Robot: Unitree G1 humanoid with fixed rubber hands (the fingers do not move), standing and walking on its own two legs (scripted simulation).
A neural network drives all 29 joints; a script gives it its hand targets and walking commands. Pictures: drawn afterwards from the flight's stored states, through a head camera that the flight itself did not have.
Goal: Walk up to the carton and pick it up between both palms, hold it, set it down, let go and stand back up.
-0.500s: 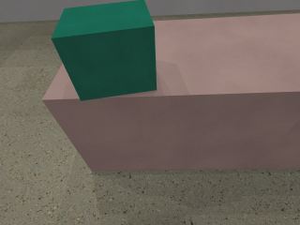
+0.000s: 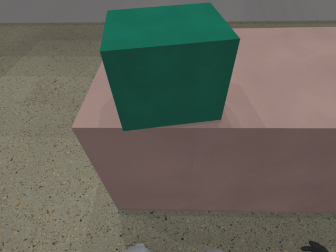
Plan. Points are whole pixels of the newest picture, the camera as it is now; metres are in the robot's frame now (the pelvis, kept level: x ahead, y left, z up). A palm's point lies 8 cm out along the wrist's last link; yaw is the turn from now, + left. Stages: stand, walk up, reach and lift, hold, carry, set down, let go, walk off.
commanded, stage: walk up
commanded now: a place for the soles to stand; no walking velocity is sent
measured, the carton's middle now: (166, 67) +0.62 +0.00 +0.12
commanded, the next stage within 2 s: none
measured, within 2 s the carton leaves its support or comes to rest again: neither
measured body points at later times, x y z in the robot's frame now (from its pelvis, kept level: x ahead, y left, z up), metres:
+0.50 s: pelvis +0.12 +0.08 +0.02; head +0.12 +0.04 +0.47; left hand +0.18 +0.43 -0.04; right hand +0.20 -0.26 -0.09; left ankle +0.21 +0.23 -0.66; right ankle +0.10 -0.07 -0.69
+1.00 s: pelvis +0.16 +0.11 +0.00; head +0.20 +0.12 +0.44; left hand +0.30 +0.43 -0.11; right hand +0.20 -0.25 -0.08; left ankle +0.24 +0.25 -0.68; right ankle +0.18 +0.01 -0.69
